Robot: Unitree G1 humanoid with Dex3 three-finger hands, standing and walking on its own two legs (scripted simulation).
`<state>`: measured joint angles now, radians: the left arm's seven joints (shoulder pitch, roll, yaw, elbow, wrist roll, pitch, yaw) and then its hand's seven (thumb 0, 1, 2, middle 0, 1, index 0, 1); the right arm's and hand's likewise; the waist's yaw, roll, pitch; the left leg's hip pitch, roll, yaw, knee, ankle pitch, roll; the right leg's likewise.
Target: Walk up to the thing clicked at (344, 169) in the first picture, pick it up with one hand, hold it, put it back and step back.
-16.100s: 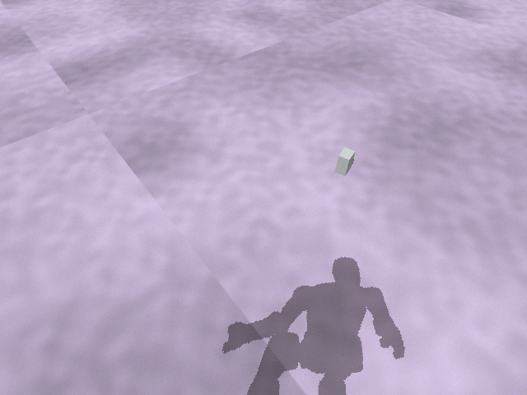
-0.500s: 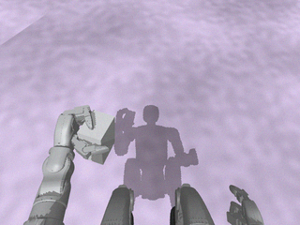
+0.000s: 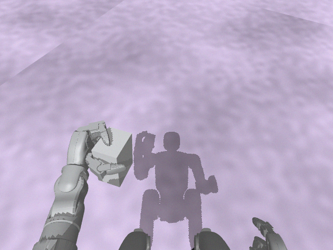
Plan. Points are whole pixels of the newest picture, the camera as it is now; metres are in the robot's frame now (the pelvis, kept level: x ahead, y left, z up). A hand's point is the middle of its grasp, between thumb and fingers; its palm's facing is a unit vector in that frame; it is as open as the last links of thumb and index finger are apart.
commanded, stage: hold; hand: left
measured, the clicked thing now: (114, 157) +0.33 +0.16 -0.01
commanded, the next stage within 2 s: crouch in 0.86 s
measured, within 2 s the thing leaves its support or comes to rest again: neither
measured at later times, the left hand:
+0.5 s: hand (108, 137) +0.35 +0.16 +0.07, palm faces -0.02 -1.00 +0.00, open 8.3 cm
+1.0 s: hand (106, 139) +0.33 +0.16 +0.08, palm faces -0.02 -1.00 +0.00, open 8.2 cm
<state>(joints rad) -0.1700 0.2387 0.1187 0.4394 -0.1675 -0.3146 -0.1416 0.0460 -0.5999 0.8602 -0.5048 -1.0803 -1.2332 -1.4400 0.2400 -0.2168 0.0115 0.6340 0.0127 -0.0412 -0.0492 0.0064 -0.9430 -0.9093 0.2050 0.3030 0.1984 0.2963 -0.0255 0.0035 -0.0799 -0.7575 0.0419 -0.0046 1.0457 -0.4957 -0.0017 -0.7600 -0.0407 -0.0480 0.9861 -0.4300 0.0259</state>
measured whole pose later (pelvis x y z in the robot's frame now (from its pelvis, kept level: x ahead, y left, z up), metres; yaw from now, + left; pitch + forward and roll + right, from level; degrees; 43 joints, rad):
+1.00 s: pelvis +0.01 -0.01 +0.04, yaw +0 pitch +4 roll -1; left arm -0.13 0.22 0.14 0.48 -0.20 -0.34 -0.20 0.05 -0.60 0.86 -0.51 -1.07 -1.26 -1.46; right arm 0.23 -0.22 0.01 0.66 0.01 -0.02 -0.07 0.01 -0.93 -0.91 0.20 0.30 0.20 0.29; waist -0.02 0.00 -0.02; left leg -0.47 0.04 0.01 0.80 -0.41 -0.02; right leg -0.48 -0.03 -0.04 0.77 -0.36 0.01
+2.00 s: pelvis -0.06 -0.01 -0.27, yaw -1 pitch +34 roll -3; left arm -0.66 0.31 0.38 1.13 -0.06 -0.83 -0.09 0.04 -0.61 0.87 -0.52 -1.06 -1.17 -1.36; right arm 0.09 -0.25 0.02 0.73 -0.12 -0.03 0.09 0.00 -0.93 -0.91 0.20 0.30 0.20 0.29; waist -0.13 -0.02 -0.15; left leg -1.94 0.02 -0.06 2.07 -0.72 -0.02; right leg -1.95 -0.07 -0.04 2.02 -0.65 0.00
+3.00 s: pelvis -0.09 +0.01 -0.39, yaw -8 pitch +24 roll -11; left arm -0.78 0.60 0.41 1.24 0.00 -0.87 -0.02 0.03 -0.60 0.86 -0.51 -1.06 -1.14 -1.33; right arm 0.02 -0.32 0.23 0.68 -0.24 0.02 0.15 0.00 -0.91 -0.91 0.20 0.30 0.20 0.29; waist -0.24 -0.10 0.12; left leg -2.25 -0.01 -0.20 2.52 -0.70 -0.01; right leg -2.18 -0.05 -0.13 2.34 -0.59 0.04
